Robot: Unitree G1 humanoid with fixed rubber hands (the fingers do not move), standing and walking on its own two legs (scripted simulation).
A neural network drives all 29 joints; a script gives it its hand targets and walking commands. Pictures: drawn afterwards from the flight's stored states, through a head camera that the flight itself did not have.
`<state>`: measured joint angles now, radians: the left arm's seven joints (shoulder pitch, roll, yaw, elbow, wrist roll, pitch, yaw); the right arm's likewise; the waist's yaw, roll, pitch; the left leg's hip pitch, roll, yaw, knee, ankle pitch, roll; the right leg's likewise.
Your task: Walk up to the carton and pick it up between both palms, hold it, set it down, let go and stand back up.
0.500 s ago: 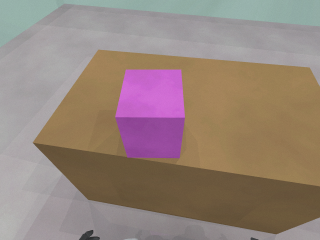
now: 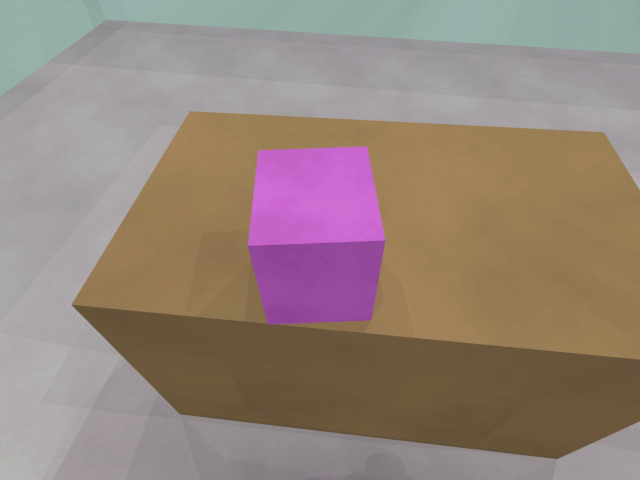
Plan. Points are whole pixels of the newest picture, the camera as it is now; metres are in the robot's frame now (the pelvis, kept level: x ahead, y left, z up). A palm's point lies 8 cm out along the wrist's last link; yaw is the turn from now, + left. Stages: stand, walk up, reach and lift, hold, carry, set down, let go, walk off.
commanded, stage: walk up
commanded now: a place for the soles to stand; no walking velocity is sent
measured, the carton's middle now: (316, 237) +0.48 +0.04 -0.01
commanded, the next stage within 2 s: reach and lift in 0.82 s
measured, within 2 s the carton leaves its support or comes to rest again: neither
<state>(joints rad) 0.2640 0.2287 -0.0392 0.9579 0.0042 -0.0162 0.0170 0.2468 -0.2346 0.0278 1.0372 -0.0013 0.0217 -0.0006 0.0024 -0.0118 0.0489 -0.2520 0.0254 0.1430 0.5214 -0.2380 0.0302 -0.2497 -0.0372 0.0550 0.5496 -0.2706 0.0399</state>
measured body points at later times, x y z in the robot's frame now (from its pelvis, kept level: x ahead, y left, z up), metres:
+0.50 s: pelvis +0.00 +0.01 -0.01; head +0.02 +0.00 +0.44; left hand +0.08 +0.26 -0.14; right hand +0.06 -0.25 -0.16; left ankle +0.03 +0.10 -0.73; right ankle +0.02 -0.15 -0.73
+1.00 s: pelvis -0.03 +0.00 -0.04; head +0.03 -0.01 +0.40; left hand +0.17 +0.24 -0.15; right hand +0.11 -0.27 -0.17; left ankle +0.03 +0.10 -0.73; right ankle +0.02 -0.15 -0.73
